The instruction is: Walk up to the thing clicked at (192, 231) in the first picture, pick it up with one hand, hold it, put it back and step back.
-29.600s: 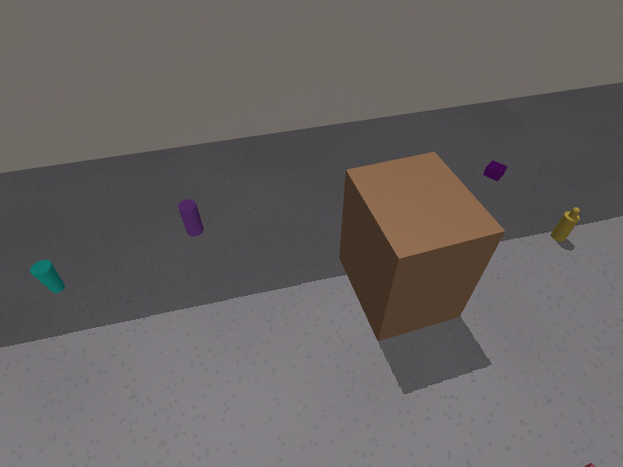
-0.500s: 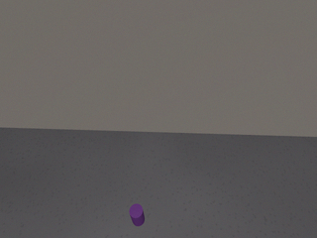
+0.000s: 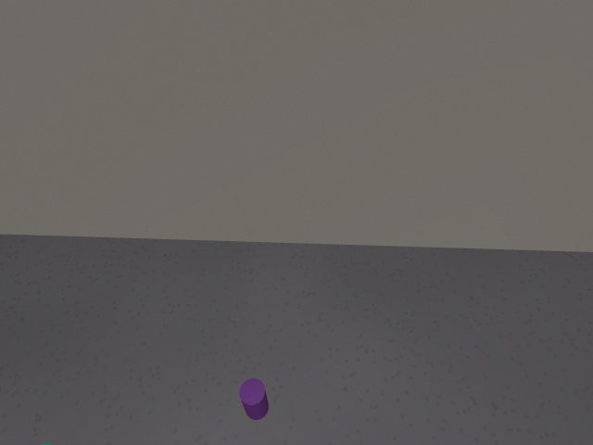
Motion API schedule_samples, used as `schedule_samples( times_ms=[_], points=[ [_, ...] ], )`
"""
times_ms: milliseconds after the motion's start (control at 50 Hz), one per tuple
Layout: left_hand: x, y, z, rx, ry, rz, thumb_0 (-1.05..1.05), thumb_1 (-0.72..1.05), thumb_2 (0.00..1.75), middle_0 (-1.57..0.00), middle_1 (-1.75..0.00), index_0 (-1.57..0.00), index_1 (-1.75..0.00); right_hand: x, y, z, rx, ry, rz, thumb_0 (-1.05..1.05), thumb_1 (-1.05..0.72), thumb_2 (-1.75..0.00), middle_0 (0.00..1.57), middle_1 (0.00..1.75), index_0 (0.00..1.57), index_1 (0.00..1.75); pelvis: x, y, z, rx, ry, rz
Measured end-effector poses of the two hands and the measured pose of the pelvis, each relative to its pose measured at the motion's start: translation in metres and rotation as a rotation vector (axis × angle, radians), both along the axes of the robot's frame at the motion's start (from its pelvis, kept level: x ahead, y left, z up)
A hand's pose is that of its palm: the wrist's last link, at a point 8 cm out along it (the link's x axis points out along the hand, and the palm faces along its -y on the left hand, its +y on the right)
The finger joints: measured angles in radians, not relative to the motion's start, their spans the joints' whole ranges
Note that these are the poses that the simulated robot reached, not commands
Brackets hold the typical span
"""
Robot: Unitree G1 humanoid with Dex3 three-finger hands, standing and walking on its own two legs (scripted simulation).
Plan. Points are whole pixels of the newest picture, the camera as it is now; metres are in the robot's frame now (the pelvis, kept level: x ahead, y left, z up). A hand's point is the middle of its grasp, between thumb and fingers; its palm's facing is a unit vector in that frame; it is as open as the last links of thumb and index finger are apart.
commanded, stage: step back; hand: left
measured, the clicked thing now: (254, 399) +0.41 +0.14 -0.71
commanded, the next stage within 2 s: none
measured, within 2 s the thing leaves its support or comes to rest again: neither
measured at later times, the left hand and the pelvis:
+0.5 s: hand out of the picture +0.00 +0.25 -0.16, palm faces -0.02 -0.90 -0.43, open 7.4 cm; pelvis -0.09 -0.02 -0.02, yaw +0 degrees
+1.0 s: hand out of the picture -0.14 +0.30 -0.18, palm faces -0.01 -0.92 -0.38, open 7.4 cm; pelvis -0.21 +0.03 -0.02, yaw +0 degrees
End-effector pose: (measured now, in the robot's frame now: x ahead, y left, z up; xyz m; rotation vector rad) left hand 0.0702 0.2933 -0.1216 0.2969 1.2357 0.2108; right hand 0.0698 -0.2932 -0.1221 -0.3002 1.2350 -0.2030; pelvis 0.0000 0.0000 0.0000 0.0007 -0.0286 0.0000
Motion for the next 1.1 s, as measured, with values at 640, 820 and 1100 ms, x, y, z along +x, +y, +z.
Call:
schedule_samples(
  times_ms=[640,820,1100],
  points=[
    [-0.090,0.012,-0.001,0.088,-0.130,-0.013,0.00,0.90,0.90,-0.21,-0.30,-0.21,-0.30,-0.112,-0.025,-0.026,-0.057,0.089,0.077,0.01,-0.90,-0.90,0.20,0.30,0.20,0.30,-0.125,-0.004,-0.027,0.000,0.009,0.065],
    [-0.143,0.042,-0.018,0.037,-0.083,0.014,0.00,0.90,0.90,-0.21,-0.30,-0.21,-0.30,-0.177,0.004,0.005,-0.095,0.071,0.064,0.01,-0.90,-0.90,0.20,0.30,0.20,0.30,-0.171,0.021,-0.019,-0.035,-0.010,0.065],
    [-0.240,0.042,-0.019,0.069,0.030,-0.054,0.00,0.90,0.90,-0.21,-0.30,-0.20,-0.30,-0.189,0.012,-0.004,-0.057,-0.141,0.052,0.01,-0.90,-0.90,0.20,0.30,0.20,0.30,-0.245,0.022,-0.027,-0.002,0.006,-0.051]
  ],
)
